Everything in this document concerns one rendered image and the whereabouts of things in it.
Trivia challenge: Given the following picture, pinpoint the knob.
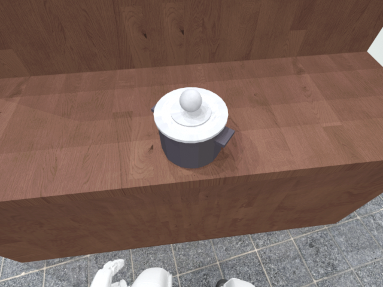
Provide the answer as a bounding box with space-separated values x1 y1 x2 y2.
180 89 202 112

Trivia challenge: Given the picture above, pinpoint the table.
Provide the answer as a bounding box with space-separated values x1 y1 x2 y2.
0 0 383 263

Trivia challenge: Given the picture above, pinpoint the robot left thigh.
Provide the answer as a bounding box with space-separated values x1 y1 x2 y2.
131 267 172 287

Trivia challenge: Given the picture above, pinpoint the pot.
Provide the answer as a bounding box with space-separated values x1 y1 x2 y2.
151 104 235 169

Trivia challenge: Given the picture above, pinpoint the lid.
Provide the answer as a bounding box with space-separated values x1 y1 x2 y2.
154 87 228 143

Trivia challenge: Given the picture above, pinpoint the left robot hand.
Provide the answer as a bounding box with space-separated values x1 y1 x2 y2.
90 259 130 287

